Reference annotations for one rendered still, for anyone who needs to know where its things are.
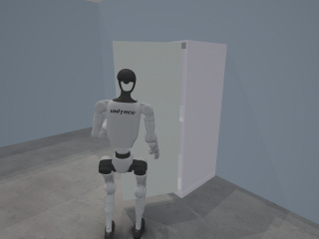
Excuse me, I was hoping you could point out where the robot left forearm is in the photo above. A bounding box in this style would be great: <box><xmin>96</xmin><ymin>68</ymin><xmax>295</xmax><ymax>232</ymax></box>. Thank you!
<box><xmin>101</xmin><ymin>119</ymin><xmax>107</xmax><ymax>133</ymax></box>

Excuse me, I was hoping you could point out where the fridge door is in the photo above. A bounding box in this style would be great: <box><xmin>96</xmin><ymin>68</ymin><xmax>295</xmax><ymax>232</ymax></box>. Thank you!
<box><xmin>113</xmin><ymin>41</ymin><xmax>181</xmax><ymax>201</ymax></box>

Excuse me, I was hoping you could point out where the robot right hand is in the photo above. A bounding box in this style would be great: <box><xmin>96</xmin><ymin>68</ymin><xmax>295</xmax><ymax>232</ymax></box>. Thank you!
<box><xmin>149</xmin><ymin>149</ymin><xmax>160</xmax><ymax>159</ymax></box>

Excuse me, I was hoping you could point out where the robot right shin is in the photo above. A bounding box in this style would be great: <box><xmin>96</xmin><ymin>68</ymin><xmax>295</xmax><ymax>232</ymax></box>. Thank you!
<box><xmin>135</xmin><ymin>187</ymin><xmax>147</xmax><ymax>230</ymax></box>

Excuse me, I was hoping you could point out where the right robot thigh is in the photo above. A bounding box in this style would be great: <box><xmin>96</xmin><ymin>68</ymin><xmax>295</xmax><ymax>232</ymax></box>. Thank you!
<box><xmin>132</xmin><ymin>157</ymin><xmax>148</xmax><ymax>198</ymax></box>

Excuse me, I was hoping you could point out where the robot right forearm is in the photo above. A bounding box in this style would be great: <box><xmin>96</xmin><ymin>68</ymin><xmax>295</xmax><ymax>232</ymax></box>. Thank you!
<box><xmin>149</xmin><ymin>133</ymin><xmax>160</xmax><ymax>153</ymax></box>

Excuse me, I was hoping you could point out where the robot left upper arm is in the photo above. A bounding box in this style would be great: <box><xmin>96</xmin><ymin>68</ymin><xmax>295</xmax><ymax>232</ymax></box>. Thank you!
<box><xmin>91</xmin><ymin>100</ymin><xmax>110</xmax><ymax>140</ymax></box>

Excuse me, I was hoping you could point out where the robot right upper arm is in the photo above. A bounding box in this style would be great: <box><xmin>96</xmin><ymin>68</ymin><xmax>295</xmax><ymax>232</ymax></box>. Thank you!
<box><xmin>140</xmin><ymin>103</ymin><xmax>156</xmax><ymax>143</ymax></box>

